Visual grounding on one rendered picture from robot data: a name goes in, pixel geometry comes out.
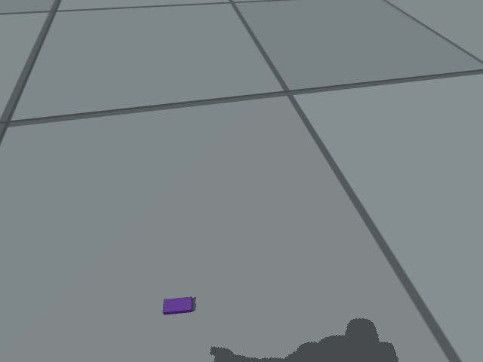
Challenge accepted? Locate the small box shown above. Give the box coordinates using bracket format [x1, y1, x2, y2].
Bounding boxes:
[163, 297, 192, 315]

